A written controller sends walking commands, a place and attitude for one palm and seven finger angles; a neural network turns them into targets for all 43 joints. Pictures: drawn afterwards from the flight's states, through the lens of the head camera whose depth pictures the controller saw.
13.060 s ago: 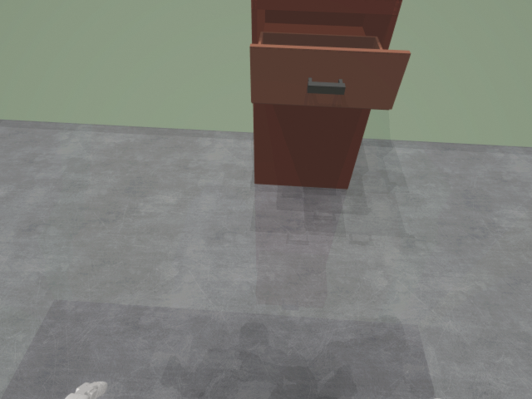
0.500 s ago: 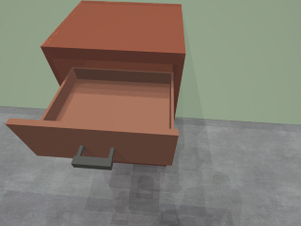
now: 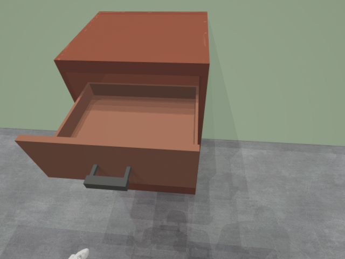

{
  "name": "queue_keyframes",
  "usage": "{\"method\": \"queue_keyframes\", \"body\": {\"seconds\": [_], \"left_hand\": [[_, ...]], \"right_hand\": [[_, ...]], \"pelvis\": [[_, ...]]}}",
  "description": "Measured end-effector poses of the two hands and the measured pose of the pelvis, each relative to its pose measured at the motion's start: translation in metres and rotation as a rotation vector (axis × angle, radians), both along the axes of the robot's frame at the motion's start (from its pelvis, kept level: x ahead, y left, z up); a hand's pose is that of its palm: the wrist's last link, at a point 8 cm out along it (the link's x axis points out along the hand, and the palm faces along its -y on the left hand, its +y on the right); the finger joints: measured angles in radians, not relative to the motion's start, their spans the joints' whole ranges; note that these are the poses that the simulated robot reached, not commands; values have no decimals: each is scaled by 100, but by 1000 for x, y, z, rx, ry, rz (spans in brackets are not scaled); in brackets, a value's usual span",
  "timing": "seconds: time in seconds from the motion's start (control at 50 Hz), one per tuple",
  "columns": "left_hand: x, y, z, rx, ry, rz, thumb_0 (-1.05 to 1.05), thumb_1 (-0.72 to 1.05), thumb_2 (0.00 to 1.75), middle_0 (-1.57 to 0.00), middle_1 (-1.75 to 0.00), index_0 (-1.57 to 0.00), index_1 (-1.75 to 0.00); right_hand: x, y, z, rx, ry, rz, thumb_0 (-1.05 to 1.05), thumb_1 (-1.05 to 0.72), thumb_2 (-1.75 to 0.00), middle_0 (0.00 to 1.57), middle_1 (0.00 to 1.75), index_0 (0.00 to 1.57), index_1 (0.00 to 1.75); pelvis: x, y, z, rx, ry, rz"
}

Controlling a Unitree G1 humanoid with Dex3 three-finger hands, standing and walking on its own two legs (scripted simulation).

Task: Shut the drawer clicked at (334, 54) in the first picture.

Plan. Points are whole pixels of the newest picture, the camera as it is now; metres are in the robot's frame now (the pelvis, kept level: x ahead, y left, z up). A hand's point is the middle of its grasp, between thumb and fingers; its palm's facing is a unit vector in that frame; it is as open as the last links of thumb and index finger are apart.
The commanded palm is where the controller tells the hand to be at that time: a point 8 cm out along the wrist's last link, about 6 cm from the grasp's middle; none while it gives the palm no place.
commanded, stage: raise the hand and make a fist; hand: left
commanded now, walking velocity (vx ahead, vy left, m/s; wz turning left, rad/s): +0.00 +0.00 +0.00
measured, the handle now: (109, 175) +0.32 +0.19 +0.00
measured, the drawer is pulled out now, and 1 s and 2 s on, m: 0.30 0.29 0.29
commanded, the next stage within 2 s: bring the fist close to the handle in 1.78 s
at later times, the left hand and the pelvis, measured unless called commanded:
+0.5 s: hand (101, 255) +0.14 +0.16 +0.01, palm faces -0.06 -1.00 -0.04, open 4.9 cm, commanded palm +0.11 +0.22 +0.00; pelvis -0.06 +0.00 -0.06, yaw +3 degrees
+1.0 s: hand (97, 245) +0.14 +0.16 +0.05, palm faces -0.03 -1.00 -0.06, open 3.1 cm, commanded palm +0.10 +0.21 +0.06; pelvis -0.02 +0.02 -0.05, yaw +1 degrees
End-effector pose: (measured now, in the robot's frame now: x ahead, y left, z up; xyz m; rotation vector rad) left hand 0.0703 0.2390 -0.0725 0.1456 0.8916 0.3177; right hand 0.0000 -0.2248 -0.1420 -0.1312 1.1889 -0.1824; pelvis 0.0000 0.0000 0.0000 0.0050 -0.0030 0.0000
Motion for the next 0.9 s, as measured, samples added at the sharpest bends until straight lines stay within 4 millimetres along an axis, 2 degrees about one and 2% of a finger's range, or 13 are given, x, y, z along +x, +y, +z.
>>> {"method": "queue_keyframes", "body": {"seconds": [0.08,0.1,0.12,0.16,0.24,0.3,0.34,0.44,0.56,0.64,0.72,0.8,0.9], "left_hand": [[75,-10,68,6,-463,-111,3,96,90,-26,-37,-26,-37],[88,-16,79,-11,-560,-146,3,95,90,-27,-38,-27,-38],[89,-18,78,-31,-596,-144,2,95,90,-29,-40,-26,-39],[79,-23,68,-103,-664,-165,1,94,90,-32,-43,-27,-41],[36,-36,46,-190,-745,-262,1,92,90,-39,-51,-34,-49],[13,-32,46,-142,-820,-315,1,91,90,-46,-57,-42,-56],[8,-26,53,-102,-880,-310,1,91,90,-50,-62,-47,-61],[28,-17,74,-79,-971,-317,1,90,90,-60,-72,-58,-72],[65,-34,80,-172,-843,-449,1,90,90,-71,-85,-71,-85],[72,-31,83,-182,-777,-392,1,90,90,-79,-94,-79,-94],[67,-16,93,-121,-791,-310,1,90,90,-87,-102,-87,-103],[57,-12,103,-89,-819,-302,1,91,90,-95,-111,-95,-111],[52,-26,110,-130,-839,-354,1,91,90,-105,-122,-105,-122]], "right_hand": [[52,-29,15,-74,-285,36,3,-92,-90,20,30,20,30],[66,-35,22,-92,-359,45,3,-92,-90,20,30,20,30],[80,-40,30,-107,-431,53,3,-92,-90,20,30,20,30],[106,-47,49,-131,-555,77,3,-92,-90,20,30,20,30],[148,-48,79,-175,-725,187,2,-91,-90,19,30,20,30],[171,-37,84,-182,-794,269,1,-91,-90,19,30,20,30],[181,-24,80,-158,-818,301,1,-91,-90,19,30,20,30],[179,18,55,-37,-798,317,1,-90,-90,19,30,20,30],[137,46,28,67,-663,237,1,-90,-90,20,30,21,30],[110,41,20,56,-568,164,1,-90,-90,20,30,21,30],[99,26,19,8,-510,141,2,-90,-90,20,30,21,30],[106,12,22,-40,-510,159,2,-90,-90,20,30,20,30],[133,7,35,-72,-588,180,2,-90,-90,20,30,20,30]], "pelvis": [[-14,4,-7,3,26,23],[-18,3,-10,6,42,19],[-22,3,-13,9,58,13],[-29,0,-20,17,88,-4],[-41,-4,-38,17,131,-2],[-49,-5,-52,5,146,15],[-54,-4,-60,-6,148,29],[-62,-1,-67,-27,145,49],[-56,7,-57,-25,146,34],[-47,12,-49,-16,146,15],[-38,16,-46,-14,148,9],[-32,19,-47,-20,152,15],[-26,23,-48,-28,153,22]]}}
